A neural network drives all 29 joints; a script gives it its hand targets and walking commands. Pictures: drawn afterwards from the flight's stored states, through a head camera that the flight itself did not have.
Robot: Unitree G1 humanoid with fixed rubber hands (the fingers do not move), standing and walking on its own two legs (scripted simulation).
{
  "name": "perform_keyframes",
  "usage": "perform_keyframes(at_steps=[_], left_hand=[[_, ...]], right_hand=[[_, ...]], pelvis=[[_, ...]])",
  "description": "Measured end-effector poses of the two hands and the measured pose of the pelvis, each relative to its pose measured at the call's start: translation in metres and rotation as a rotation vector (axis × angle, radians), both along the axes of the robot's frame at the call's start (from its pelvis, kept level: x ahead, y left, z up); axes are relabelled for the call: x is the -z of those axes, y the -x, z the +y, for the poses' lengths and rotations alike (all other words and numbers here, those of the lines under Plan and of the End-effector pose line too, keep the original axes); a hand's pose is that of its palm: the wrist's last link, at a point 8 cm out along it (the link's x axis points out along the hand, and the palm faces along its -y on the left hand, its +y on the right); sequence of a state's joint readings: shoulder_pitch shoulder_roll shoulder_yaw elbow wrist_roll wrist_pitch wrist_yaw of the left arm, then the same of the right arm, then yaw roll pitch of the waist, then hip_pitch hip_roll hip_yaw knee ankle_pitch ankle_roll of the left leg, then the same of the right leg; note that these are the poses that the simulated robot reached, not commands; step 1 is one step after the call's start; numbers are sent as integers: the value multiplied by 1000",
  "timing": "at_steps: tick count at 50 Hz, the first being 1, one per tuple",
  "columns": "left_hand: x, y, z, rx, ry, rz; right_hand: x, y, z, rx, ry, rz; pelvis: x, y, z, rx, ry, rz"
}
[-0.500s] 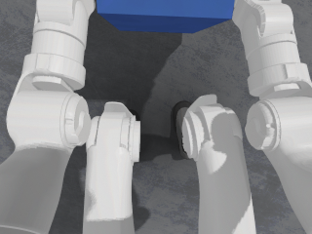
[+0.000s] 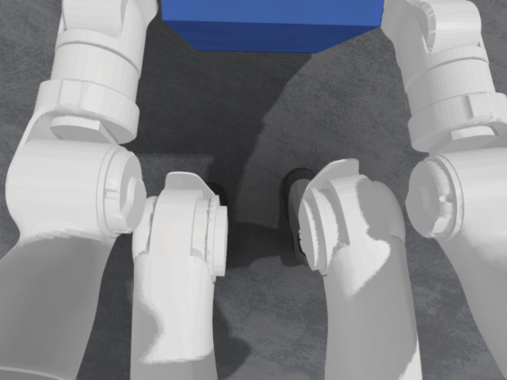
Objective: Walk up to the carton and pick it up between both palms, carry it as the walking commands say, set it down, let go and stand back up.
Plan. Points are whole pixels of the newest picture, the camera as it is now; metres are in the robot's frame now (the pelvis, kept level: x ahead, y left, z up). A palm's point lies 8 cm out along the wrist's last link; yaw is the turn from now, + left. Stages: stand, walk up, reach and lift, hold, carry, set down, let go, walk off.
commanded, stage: set down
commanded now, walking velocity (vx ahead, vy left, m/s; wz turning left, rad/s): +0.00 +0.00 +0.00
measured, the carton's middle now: out of the picture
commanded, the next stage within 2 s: none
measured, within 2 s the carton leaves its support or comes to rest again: rests again in 0.06 s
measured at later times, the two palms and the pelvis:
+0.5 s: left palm out of the picture +0.56 +0.12 -0.18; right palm out of the picture +0.53 -0.17 -0.18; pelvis +0.00 +0.00 -0.01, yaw +0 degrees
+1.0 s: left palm out of the picture +0.56 +0.13 -0.18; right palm out of the picture +0.53 -0.17 -0.19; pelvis +0.00 +0.00 -0.02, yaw +0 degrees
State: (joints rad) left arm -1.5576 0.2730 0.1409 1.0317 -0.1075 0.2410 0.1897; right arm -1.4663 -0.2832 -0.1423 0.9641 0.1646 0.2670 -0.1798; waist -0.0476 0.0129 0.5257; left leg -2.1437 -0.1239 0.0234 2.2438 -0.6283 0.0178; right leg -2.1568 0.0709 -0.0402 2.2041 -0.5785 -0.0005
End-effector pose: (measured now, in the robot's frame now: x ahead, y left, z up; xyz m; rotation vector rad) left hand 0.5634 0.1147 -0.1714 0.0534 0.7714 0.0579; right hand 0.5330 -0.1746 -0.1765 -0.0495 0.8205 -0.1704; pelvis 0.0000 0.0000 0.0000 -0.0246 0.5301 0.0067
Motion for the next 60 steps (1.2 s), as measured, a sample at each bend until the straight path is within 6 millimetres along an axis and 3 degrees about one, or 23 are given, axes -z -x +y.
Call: perform_keyframes(at_steps=[15,60], left_hand=[[6,5,7,0,-2,9],[12,4,12,36,61,-1]], right_hand=[[6,4,7,-8,0,3],[12,3,0,-61,-62,-20]], pelvis=[[7,-1,1,-4,2,-16],[19,-4,4,-9,2,-43]])
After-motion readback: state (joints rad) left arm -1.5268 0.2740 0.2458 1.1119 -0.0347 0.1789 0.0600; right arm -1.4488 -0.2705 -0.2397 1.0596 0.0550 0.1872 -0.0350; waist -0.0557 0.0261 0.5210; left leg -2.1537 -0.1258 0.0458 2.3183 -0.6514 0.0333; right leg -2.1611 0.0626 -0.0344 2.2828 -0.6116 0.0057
